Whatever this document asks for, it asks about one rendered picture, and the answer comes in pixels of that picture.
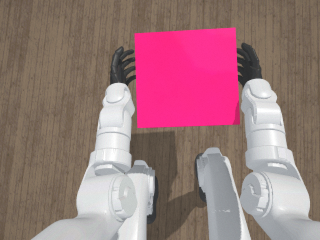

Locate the right robot forearm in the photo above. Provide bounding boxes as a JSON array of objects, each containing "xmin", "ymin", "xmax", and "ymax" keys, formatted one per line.
[{"xmin": 241, "ymin": 78, "xmax": 310, "ymax": 211}]

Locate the left robot forearm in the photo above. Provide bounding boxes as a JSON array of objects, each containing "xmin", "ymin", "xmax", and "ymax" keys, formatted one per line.
[{"xmin": 76, "ymin": 83, "xmax": 135, "ymax": 210}]

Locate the robot left hand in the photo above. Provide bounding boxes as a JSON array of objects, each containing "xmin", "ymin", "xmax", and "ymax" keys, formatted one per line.
[{"xmin": 110, "ymin": 46, "xmax": 136, "ymax": 86}]

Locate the robot foot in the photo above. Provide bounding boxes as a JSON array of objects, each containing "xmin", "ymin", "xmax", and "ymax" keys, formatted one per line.
[
  {"xmin": 146, "ymin": 176, "xmax": 159, "ymax": 224},
  {"xmin": 195, "ymin": 153, "xmax": 207, "ymax": 203}
]

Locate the right robot upper arm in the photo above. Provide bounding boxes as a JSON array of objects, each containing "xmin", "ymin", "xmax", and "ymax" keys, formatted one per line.
[{"xmin": 239, "ymin": 170, "xmax": 320, "ymax": 240}]

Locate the robot right hand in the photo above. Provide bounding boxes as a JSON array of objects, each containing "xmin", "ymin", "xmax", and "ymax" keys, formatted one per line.
[{"xmin": 236, "ymin": 42, "xmax": 263, "ymax": 88}]

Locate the left robot upper arm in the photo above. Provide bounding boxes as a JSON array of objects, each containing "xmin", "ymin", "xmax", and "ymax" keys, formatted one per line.
[{"xmin": 31, "ymin": 173, "xmax": 138, "ymax": 240}]

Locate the carton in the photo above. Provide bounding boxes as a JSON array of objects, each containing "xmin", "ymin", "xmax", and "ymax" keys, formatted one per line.
[{"xmin": 134, "ymin": 27, "xmax": 240, "ymax": 128}]

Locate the robot left foot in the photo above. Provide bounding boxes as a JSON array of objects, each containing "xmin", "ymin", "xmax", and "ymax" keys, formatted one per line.
[{"xmin": 146, "ymin": 176, "xmax": 159, "ymax": 224}]

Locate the robot right foot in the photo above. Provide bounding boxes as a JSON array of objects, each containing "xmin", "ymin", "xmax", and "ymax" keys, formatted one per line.
[{"xmin": 195, "ymin": 153, "xmax": 207, "ymax": 203}]

